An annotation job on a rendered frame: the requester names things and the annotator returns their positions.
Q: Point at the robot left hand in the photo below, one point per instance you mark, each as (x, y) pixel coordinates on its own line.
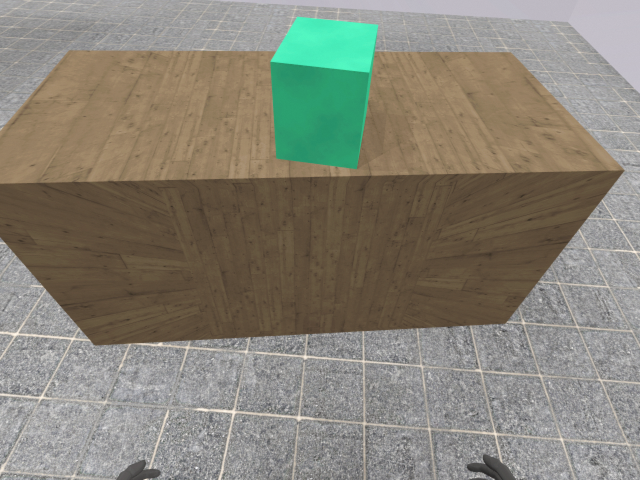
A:
(136, 472)

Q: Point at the pedestal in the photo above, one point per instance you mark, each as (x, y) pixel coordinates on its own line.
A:
(142, 190)

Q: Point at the robot right hand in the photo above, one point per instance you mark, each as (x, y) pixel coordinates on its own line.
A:
(492, 467)

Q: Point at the carton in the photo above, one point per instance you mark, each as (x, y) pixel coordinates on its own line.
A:
(321, 75)

